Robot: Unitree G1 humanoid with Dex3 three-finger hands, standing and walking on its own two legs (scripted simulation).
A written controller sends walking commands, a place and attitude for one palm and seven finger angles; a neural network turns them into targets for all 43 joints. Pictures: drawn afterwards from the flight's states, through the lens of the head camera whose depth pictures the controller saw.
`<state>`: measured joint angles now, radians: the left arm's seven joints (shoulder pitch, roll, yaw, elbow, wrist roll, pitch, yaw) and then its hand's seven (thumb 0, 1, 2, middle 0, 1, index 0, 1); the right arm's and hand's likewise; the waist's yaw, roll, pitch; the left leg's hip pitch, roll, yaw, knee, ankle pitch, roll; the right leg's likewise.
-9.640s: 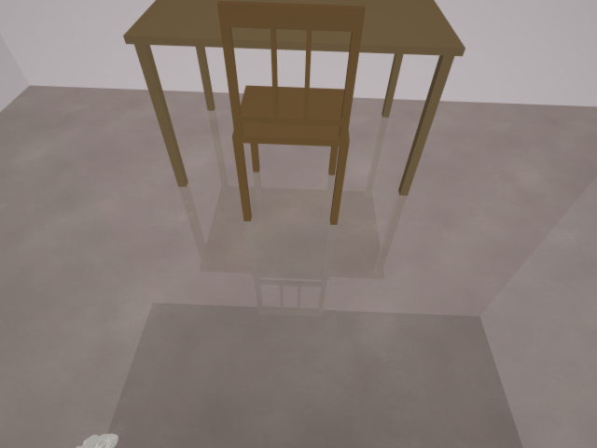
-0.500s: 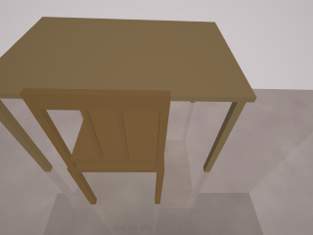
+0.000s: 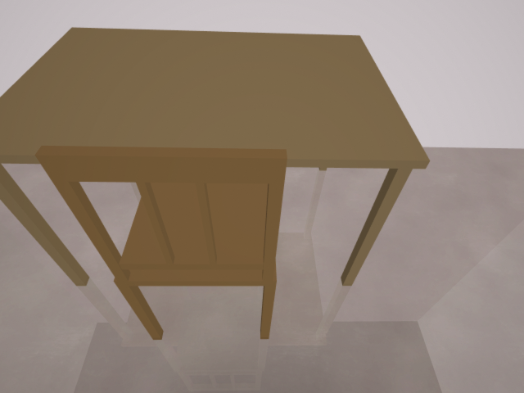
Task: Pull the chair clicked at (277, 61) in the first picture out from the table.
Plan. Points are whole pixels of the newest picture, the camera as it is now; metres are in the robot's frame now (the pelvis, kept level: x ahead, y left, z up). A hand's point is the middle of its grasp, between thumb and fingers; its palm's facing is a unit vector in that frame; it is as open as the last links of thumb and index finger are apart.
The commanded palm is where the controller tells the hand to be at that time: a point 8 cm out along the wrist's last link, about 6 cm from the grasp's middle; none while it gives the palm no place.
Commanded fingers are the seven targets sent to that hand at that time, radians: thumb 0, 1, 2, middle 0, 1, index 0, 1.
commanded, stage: look again from close up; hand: left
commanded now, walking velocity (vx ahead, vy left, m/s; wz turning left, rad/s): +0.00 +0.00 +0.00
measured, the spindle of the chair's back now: (158, 225) +0.45 +0.25 -0.08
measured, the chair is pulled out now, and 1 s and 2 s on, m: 0.00 0.00 0.00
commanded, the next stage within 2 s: raise the hand toward the chair's back in 0.52 s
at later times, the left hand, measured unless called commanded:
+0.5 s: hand out of the picture -0.04 +0.15 -0.18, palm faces +0.03 -0.99 -0.16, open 7.3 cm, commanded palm none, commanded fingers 0.00 0.90 0.90 -0.20 -0.30 -0.20 -0.30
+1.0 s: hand (181, 369) +0.17 +0.13 -0.04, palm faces +0.01 -1.00 +0.06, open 8.8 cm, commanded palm +0.11 +0.22 -0.07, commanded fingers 0.00 0.43 0.70 -0.15 -0.23 -0.15 -0.23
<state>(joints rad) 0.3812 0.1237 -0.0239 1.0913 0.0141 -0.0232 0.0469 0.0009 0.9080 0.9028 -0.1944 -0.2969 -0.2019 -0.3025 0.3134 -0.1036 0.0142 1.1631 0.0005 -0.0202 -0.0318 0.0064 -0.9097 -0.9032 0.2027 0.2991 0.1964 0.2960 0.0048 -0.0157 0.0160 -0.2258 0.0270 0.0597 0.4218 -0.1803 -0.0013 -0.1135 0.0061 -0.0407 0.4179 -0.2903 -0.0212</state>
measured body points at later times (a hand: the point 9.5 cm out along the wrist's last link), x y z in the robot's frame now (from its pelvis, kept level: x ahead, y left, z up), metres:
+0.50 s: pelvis -0.01 +0.00 +0.00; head +0.00 +0.01 +0.45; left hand -0.04 +0.21 -0.16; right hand -0.03 -0.20 -0.16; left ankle +0.03 +0.12 -0.74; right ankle -0.04 -0.10 -0.74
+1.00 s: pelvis -0.04 +0.00 -0.09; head -0.01 +0.01 +0.36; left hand +0.16 +0.19 -0.05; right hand +0.19 -0.27 -0.11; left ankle +0.03 +0.12 -0.74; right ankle -0.04 -0.10 -0.74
